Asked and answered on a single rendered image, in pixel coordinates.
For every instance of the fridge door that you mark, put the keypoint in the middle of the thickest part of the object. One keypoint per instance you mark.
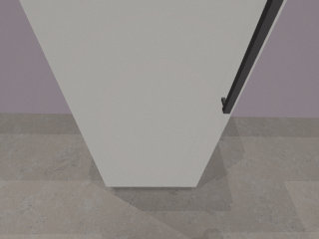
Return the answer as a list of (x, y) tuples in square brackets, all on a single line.
[(144, 79)]

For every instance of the handle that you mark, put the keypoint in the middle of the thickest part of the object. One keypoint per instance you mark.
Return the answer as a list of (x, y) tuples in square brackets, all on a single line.
[(261, 31)]

